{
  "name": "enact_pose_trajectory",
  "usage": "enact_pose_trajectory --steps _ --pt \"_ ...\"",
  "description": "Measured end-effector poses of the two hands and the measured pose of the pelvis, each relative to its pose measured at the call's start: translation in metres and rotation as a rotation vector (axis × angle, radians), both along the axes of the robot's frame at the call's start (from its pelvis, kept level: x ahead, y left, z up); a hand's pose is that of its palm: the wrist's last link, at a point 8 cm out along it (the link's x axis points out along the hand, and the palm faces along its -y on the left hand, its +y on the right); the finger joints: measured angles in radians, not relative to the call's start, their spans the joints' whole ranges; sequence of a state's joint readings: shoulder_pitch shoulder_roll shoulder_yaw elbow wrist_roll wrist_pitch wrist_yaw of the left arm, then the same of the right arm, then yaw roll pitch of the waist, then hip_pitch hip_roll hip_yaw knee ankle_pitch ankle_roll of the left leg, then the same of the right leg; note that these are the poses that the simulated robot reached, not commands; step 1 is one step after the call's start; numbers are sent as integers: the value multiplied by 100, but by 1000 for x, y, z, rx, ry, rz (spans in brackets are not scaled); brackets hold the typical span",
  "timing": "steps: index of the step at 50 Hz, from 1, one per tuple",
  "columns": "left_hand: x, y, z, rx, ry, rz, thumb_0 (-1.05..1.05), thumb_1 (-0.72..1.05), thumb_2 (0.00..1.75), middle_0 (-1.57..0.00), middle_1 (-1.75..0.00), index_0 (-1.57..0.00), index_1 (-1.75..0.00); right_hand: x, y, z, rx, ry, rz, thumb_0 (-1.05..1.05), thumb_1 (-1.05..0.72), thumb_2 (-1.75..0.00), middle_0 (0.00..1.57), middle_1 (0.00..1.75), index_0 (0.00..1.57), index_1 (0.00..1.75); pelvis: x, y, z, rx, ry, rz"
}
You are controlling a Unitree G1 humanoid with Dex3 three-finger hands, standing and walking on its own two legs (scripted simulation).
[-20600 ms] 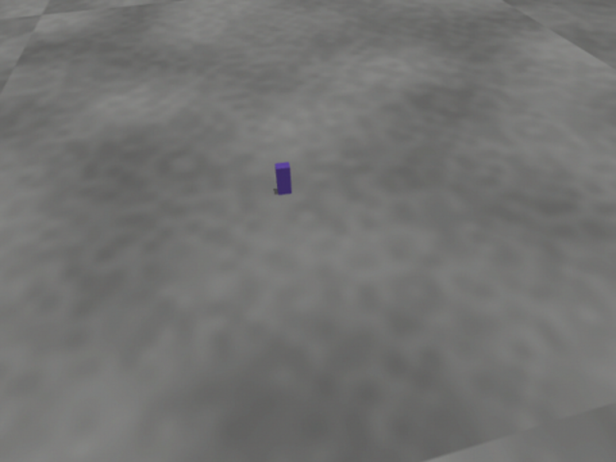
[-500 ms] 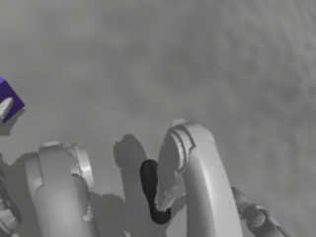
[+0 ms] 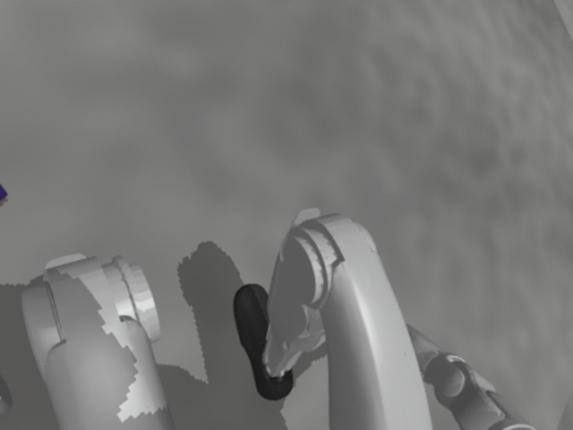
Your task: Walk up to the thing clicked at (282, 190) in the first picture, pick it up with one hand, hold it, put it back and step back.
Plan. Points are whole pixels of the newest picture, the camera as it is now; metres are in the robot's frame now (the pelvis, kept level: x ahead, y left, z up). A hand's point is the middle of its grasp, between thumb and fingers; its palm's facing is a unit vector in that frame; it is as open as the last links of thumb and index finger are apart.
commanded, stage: lower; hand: left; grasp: from the side
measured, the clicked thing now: out of the picture +0.43 +0.29 -0.18
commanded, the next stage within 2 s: loosen in 0.54 s
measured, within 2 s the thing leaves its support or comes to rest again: rests again in 0.66 s
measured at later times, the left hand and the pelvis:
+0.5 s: hand out of the picture +0.42 +0.30 -0.17, palm faces +0.44 -0.90 -0.01, open 8.6 cm; pelvis +0.00 +0.00 +0.00, yaw -1 degrees
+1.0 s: hand out of the picture +0.42 +0.30 -0.17, palm faces +0.43 -0.90 +0.01, open 10.6 cm; pelvis -0.01 +0.01 +0.00, yaw -2 degrees
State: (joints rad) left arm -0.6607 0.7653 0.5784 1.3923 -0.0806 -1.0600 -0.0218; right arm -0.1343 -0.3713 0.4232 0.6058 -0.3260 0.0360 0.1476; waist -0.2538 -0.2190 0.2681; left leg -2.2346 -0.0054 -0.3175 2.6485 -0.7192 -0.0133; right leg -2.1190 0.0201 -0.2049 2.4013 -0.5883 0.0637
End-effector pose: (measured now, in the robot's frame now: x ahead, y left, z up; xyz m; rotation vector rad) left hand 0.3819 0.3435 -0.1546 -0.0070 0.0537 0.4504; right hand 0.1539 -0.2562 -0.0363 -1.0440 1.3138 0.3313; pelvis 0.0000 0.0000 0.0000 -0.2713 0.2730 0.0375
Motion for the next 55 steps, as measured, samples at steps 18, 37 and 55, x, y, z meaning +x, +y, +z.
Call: enact_pose_trajectory --steps 18,37,55 --pt "0 -3 -12 1 1 5 -1 -36 106 -92 -123 -92 -119 0 6 7 -24 1 54 0 -90 -90 20 30 20 30 -4 3 -1 -20 -35 -15" --pt "-4 -5 -25 -1 1 -2 -1 -34 102 -94 -119 -94 -116 -1 11 13 -50 10 86 0 -90 -90 20 30 20 30 -6 6 -3 -39 -58 -25" --pt "-3 -3 -20 -6 -18 -7 -1 -38 39 -65 -54 -65 -53 2 16 18 -50 -8 100 0 -92 -90 21 30 20 30 -8 8 -2 -48 -64 -28"
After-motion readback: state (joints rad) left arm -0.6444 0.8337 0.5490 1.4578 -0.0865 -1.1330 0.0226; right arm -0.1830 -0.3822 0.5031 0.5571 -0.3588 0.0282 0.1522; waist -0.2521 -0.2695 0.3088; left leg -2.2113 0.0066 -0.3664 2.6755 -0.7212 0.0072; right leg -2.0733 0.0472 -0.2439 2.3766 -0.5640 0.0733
